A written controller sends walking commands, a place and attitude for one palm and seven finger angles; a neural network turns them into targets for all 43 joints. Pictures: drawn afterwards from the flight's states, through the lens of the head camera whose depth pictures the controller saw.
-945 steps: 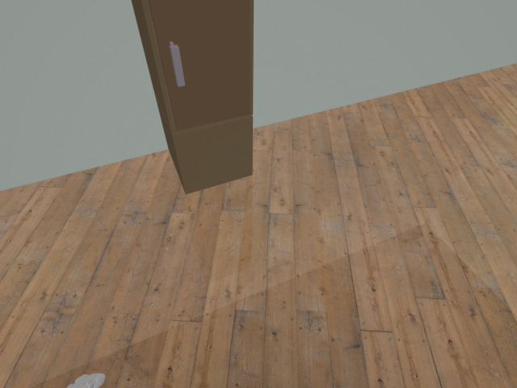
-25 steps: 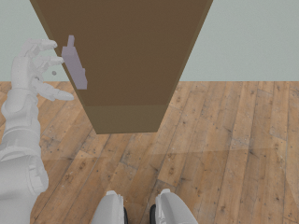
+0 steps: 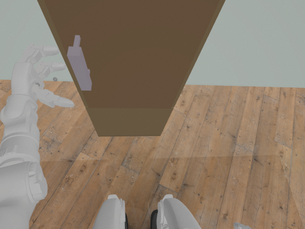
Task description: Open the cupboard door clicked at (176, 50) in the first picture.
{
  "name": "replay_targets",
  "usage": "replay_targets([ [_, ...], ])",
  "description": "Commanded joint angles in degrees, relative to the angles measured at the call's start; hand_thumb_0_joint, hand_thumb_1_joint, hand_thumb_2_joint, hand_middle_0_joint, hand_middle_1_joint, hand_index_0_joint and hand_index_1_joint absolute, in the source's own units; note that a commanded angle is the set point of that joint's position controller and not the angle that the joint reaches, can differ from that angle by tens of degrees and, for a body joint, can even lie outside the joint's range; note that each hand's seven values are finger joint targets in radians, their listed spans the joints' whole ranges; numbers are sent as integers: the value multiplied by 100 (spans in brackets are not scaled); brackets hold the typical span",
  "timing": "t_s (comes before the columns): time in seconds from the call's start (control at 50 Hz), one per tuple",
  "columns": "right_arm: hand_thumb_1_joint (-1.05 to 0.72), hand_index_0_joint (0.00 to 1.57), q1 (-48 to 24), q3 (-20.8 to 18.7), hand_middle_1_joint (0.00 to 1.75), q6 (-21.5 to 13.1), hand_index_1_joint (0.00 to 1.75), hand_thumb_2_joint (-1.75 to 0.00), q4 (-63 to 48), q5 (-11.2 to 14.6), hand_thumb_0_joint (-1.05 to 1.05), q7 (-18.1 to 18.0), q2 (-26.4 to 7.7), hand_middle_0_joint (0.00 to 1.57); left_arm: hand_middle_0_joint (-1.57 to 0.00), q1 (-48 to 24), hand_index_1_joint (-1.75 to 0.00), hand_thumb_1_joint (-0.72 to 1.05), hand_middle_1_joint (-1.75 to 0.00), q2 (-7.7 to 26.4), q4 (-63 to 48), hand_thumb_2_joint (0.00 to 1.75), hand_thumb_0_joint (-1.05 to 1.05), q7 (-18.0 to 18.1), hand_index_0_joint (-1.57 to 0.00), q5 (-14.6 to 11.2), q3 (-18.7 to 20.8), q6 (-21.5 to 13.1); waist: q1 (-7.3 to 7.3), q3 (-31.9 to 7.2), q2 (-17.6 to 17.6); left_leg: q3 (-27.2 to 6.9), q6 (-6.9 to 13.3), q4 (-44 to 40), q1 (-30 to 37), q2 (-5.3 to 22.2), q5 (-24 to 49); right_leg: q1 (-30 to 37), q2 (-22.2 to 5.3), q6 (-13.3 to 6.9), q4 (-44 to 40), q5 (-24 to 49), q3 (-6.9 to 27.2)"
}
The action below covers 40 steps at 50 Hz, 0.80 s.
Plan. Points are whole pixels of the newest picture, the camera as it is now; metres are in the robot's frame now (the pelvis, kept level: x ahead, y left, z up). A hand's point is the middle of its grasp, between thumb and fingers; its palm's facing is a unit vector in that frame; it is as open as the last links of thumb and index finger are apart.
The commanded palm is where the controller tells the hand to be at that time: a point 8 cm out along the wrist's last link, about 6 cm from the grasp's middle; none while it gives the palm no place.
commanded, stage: move the hooked fingers beside the handle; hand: left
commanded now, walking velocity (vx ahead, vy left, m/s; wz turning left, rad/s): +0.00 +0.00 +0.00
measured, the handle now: (82, 64) +0.52 +0.17 +0.05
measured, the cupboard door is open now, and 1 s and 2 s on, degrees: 0 0 0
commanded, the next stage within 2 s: slide the fingers in behind the handle in 0.24 s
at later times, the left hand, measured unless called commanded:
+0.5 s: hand (54, 79) +0.47 +0.23 +0.05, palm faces -0.03 -1.00 +0.00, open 14.0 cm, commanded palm +0.45 +0.26 +0.05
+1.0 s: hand (80, 78) +0.47 +0.17 +0.05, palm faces -0.01 -1.00 -0.01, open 14.0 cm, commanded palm +0.45 +0.21 +0.05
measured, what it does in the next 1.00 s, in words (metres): stands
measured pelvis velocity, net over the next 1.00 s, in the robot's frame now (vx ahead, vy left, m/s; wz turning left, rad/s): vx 0.00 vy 0.00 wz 0.00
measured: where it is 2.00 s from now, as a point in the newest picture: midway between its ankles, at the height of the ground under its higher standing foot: outside the picture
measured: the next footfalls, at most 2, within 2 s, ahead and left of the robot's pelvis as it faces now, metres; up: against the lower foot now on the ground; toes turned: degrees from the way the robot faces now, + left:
none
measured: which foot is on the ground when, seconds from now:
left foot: down 0.00-1.00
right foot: down 0.00-1.00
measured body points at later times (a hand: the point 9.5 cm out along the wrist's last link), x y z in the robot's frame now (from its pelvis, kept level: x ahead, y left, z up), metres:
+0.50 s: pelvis +0.00 +0.01 +0.00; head +0.14 +0.05 +0.43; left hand +0.47 +0.28 +0.05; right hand +0.03 -0.25 -0.10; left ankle +0.02 +0.08 -0.64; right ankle +0.01 -0.10 -0.64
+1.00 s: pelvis +0.00 +0.00 +0.00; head +0.12 +0.02 +0.43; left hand +0.47 +0.22 +0.05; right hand +0.04 -0.26 -0.11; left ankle +0.02 +0.08 -0.64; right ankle +0.01 -0.10 -0.64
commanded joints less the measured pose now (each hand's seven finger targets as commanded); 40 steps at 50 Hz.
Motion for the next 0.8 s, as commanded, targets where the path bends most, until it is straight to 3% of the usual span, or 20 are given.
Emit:
replay_targets([
  [0.0,-90,20,1016,-398,30,-43,30,-90,-214,0,0,-61,-1008,20,-30,-2271,-120,-50,-120,1596,-1339,30,0,51,-30,-83,338,-478,18,-3166,1099,-679,-185,-617,2883,-3,2854,762,72,45,-581,1907,476],
  [0.06,-90,20,998,-384,30,10,30,-90,-254,23,0,-41,-1016,20,-30,-2031,-120,-50,-120,1462,-1041,30,0,61,-30,-54,239,-259,-20,-2835,876,-649,-167,-678,2626,-5,2651,777,76,69,-638,1823,444],
  [0.1,-90,20,1035,-366,30,41,30,-90,-284,33,0,-49,-1038,20,-30,-2054,-120,-50,-120,1583,-975,30,0,55,-30,-27,284,-163,-34,-2732,772,-635,-145,-684,2482,-5,2614,821,79,74,-626,1863,444],
  [0.16,-90,20,1021,-388,30,46,30,-90,-371,35,0,-45,-1020,20,-30,-1865,-120,-50,-120,1586,-1175,30,0,65,-30,-79,375,-173,31,-2852,693,-580,-127,-707,2411,-26,2610,1034,74,82,-668,1973,486],
  [0.2,-90,20,1030,-402,30,40,30,-90,-364,20,0,-46,-1012,20,-30,-1983,-120,-50,-120,1704,-1566,30,0,61,-30,-120,484,-326,76,-3111,863,-616,-159,-703,2701,-1,2904,1039,84,65,-621,2102,475],
  [0.22,-90,20,1011,-406,30,31,30,-90,-369,24,0,-30,-982,20,-30,-1842,-120,-50,-120,1551,-1547,30,0,48,-30,-156,422,-356,89,-3096,893,-602,-164,-713,2730,-9,2887,1031,90,65,-656,2075,474],
  [0.24,-90,20,1008,-408,30,24,30,-90,-336,17,0,-34,-998,20,-30,-1881,-120,-50,-120,1647,-1547,30,0,60,-30,-169,505,-392,59,-2968,803,-602,-162,-722,2664,8,2797,1012,94,70,-677,2018,469],
  [0.3,-90,20,1033,-399,30,27,30,-90,-234,27,0,-30,-978,20,-30,-2130,-120,-50,-120,1274,-1366,30,0,25,-30,-137,151,-388,-95,-2656,794,-687,-178,-767,2764,41,2606,645,116,65,-713,1713,411],
  [0.34,-90,20,1044,-417,30,25,30,-90,-218,32,0,-37,-1003,20,-30,-2007,-120,-50,-120,1177,-1209,30,0,11,-30,-152,100,-325,-94,-2540,765,-705,-178,-819,2696,28,2431,596,103,57,-752,1559,393],
  [0.4,-90,20,1079,-447,30,22,30,-90,-200,19,0,-30,-992,20,-30,-2076,-120,-50,-120,1004,-1543,30,0,7,-30,-139,-74,-358,-21,-2917,1163,-817,-272,-847,3302,74,2990,384,93,21,-700,1611,327],
  [0.42,-90,20,1054,-461,30,14,30,-90,-190,9,0,-10,-957,20,-30,-2063,-120,-50,-120,762,-1609,30,0,35,-30,-170,-220,-365,-37,-2929,1251,-859,-301,-858,3481,89,3077,264,97,19,-727,1569,297],
  [0.48,-90,20,1096,-472,30,29,30,-90,-133,-10,0,1,-977,20,-30,-2076,-120,-50,-120,723,-1507,30,0,201,-30,-164,-212,-373,-89,-2639,987,-959,-330,-907,3420,119,3006,139,104,10,-723,1436,230],
  [0.54,-90,20,1071,-469,30,51,30,-90,-167,-17,0,22,-977,20,-30,-2064,-120,-50,-120,736,-1378,30,0,458,-30,-86,-127,-355,-47,-2585,793,-932,-326,-956,3193,91,2800,249,86,28,-705,1407,234],
  [0.56,-90,20,1042,-470,30,38,30,-90,-205,-26,0,43,-940,20,-30,-2134,-120,-50,-120,598,-1492,30,0,531,-30,-55,-227,-385,-43,-2660,933,-904,-322,-944,3223,69,2798,265,80,31,-700,1415,251],
  [0.6,-90,20,1060,-470,30,47,30,-90,-215,-60,0,69,-965,20,-30,-2143,-120,-50,-120,860,-1589,30,0,685,-30,50,-24,-480,42,-2807,1056,-945,-388,-926,3386,92,3012,223,79,10,-631,1440,248],
  [0.66,-90,20,984,-480,30,54,30,-90,-282,-76,0,129,-900,20,-30,-1977,-120,-50,-120,574,-1725,30,0,835,-30,136,-221,-619,56,-2867,1003,-900,-398,-926,3421,83,3007,333,86,17,-664,1468,263],
  [0.7,-90,20,994,-477,30,64,30,-90,-227,-76,0,150,-889,20,-30,-2204,-120,-50,-120,309,-1633,30,0,850,-30,170,-467,-646,-96,-2767,951,-943,-388,-907,3428,104,2950,192,97,26,-656,1446,252],
  [0.74,-90,20,979,-497,30,76,30,-90,-217,-65,0,152,-914,20,-30,-2168,-120,-50,-120,322,-1514,30,0,856,-30,166,-441,-637,-70,-2675,877,-922,-369,-943,3277,82,2605,237,94,19,-679,1327,270],
  [0.76,-90,20,969,-491,30,72,30,-90,-206,-59,0,146,-916,20,-30,-2184,-120,-50,-120,215,-1320,30,0,873,-30,134,-490,-598,-136,-2475,721,-924,-349,-990,3141,69,2365,216,90,24,-720,1250,256],
  [0.78,-90,20,983,-486,30,57,30,-90,-190,-66,0,137,-919,20,-30,-2312,-120,-50,-120,152,-1341,30,0,871,-30,121,-539,-606,-158,-2488,784,-948,-332,-978,3174,70,2341,140,82,15,-690,1231,253],
])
